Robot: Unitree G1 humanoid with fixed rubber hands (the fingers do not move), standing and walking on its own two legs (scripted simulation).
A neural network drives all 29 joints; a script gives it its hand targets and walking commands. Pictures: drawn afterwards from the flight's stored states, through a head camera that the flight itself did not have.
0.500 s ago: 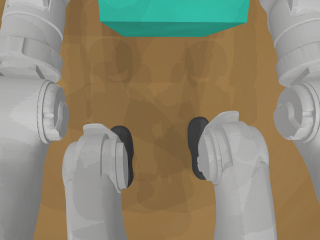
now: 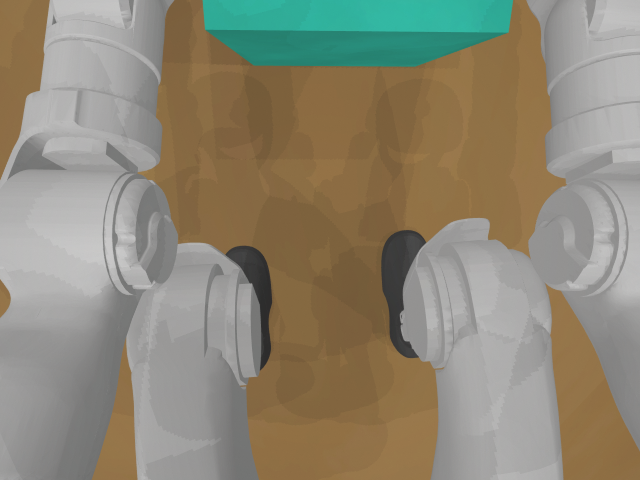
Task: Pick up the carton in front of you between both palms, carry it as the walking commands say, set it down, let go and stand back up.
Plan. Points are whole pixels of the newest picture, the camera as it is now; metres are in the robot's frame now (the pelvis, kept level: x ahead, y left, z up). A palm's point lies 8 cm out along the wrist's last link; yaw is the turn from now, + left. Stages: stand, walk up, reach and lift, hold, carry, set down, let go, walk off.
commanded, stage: reach and lift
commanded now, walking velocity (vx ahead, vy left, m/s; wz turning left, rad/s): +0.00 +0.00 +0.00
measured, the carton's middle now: out of the picture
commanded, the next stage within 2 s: none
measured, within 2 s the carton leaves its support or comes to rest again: leaves its support in 0.10 s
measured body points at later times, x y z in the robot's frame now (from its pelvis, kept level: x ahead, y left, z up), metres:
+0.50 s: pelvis -0.02 +0.00 +0.09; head +0.27 +0.00 +0.43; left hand +0.54 +0.12 +0.02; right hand +0.51 -0.18 +0.02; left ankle +0.10 +0.13 -0.33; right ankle +0.10 -0.13 -0.33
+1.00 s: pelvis +0.01 +0.00 +0.20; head +0.23 +0.00 +0.60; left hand +0.50 +0.13 +0.16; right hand +0.48 -0.17 +0.16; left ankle +0.10 +0.13 -0.33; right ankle +0.10 -0.13 -0.33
